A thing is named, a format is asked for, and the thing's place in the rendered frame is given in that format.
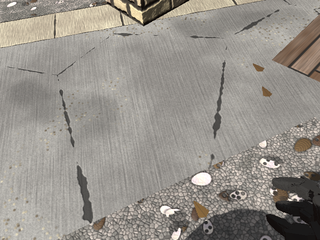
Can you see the robot right hand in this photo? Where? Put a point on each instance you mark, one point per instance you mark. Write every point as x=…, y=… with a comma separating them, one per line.
x=309, y=213

